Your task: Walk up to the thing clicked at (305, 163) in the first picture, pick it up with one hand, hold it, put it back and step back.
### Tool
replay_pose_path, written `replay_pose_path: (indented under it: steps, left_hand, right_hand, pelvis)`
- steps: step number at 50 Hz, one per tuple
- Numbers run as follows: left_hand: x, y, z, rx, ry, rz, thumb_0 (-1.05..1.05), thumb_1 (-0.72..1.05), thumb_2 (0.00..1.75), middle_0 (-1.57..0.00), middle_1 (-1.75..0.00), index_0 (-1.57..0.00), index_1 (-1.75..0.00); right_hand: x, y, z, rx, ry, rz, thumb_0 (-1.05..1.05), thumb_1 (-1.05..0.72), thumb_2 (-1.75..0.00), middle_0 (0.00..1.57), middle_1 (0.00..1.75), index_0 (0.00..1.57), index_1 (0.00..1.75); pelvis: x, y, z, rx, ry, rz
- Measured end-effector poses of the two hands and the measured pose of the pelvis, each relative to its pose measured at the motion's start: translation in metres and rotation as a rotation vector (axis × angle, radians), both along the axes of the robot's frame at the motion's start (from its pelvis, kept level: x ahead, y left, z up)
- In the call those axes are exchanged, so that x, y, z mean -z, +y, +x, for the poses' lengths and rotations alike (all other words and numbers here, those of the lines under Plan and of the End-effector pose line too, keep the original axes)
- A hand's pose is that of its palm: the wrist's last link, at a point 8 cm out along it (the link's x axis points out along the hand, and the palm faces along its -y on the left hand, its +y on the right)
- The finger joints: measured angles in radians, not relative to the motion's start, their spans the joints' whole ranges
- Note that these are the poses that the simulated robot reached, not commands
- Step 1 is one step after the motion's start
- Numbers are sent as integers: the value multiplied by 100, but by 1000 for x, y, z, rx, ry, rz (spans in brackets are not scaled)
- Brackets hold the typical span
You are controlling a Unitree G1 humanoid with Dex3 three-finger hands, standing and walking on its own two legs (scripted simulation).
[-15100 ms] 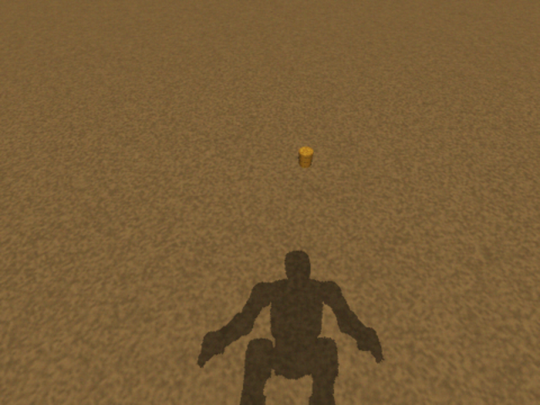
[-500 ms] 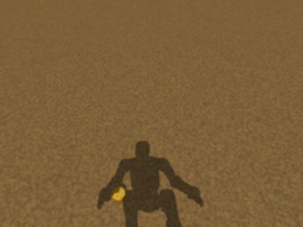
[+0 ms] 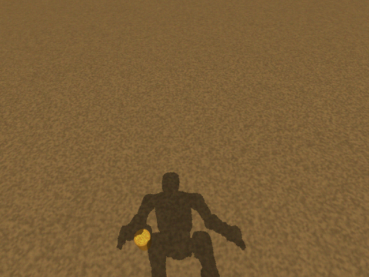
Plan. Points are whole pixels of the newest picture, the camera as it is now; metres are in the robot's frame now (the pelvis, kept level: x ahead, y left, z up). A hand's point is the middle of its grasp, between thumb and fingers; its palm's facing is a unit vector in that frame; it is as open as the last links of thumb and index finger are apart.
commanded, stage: walk up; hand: left
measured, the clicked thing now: (143, 240) +0.46 +0.25 -0.73
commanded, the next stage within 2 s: none
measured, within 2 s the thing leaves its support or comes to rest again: neither
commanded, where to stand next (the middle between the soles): +0.08 +0.00 m, yaw +1 degrees
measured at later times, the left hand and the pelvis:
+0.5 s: hand out of the picture +0.06 +0.33 -0.18, palm faces +0.01 -0.92 -0.38, open 7.4 cm; pelvis +0.01 +0.05 -0.02, yaw +0 degrees
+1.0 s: hand out of the picture +0.06 +0.25 -0.17, palm faces -0.06 -0.94 -0.35, open 7.4 cm; pelvis -0.02 +0.00 -0.02, yaw -3 degrees
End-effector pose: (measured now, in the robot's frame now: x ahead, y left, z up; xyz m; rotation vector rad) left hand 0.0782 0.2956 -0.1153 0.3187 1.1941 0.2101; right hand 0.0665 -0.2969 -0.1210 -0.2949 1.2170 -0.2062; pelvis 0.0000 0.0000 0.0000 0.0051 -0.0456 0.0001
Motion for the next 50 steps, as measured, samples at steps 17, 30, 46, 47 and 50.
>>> replay_pose_path:
  steps: [17, 30, 46, 47, 50]
  left_hand:
    - [0, 26, -21, -10, -8, 24, 0, 90, 90, -21, -30, -21, -30]
    - [30, 85, -15, -29, 100, 17, 1, 91, 90, -20, -30, -20, -30]
    - [27, 13, -16, 71, 39, -7, 0, 91, 90, -21, -30, -20, -30]
    - [24, 9, -18, 66, 33, -9, 0, 91, 90, -21, -30, -20, -30]
    - [17, 2, -18, 58, 4, -6, 0, 90, 90, -21, -30, -21, -30]
  right_hand:
    - [-1, -3, 3, -35, 22, -30, 0, -90, -89, 20, 30, 20, 30]
    - [-28, 25, 2, -22, -9, -184, 0, -90, -89, 21, 31, 20, 30]
    - [-6, -45, -47, 39, -21, -188, 0, -90, -89, 21, 30, 20, 30]
    - [-4, -44, -49, 43, -10, -179, 0, -90, -89, 21, 30, 20, 30]
    - [1, -37, -53, 31, 8, -142, 1, -90, -89, 20, 30, 20, 30]
  pelvis:
    - [6, 17, 6, -7, 2, -24]
    - [14, 45, -1, 15, 5, -25]
    - [30, 2, -18, 56, -11, -20]
    - [28, 0, -19, 55, -9, -12]
    - [24, -3, -21, 48, -1, -4]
